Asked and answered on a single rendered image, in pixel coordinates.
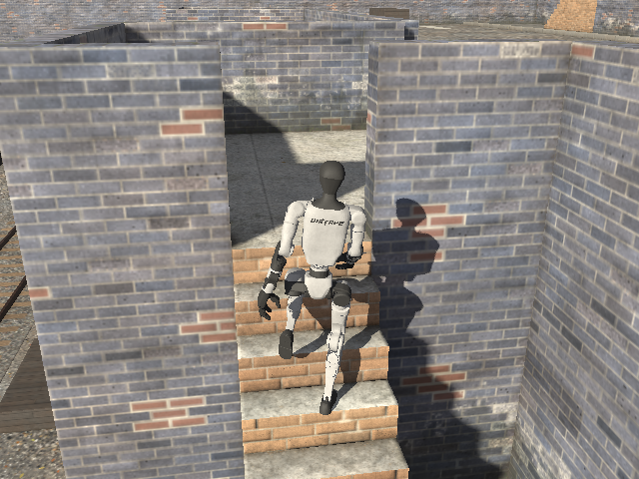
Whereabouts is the robot left forearm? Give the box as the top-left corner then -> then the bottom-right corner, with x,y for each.
262,241 -> 287,293

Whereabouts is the robot left foot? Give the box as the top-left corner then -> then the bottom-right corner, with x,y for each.
279,329 -> 294,359

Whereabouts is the robot right upper arm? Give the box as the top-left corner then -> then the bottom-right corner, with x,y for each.
347,205 -> 366,256

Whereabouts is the robot right forearm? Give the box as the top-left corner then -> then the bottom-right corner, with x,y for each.
346,245 -> 363,264

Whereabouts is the robot left hand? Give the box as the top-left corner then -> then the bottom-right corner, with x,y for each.
258,290 -> 281,320

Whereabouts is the left robot shin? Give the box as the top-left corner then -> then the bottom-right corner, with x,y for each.
286,294 -> 303,332

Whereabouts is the robot left upper arm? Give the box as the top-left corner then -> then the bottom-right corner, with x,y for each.
278,201 -> 308,257

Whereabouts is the robot right hand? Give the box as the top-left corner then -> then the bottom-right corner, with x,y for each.
335,252 -> 354,269

